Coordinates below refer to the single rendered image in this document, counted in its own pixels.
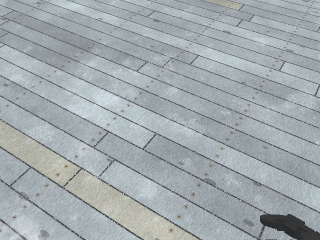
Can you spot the right robot hand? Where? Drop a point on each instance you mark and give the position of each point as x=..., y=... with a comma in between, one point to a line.
x=291, y=225

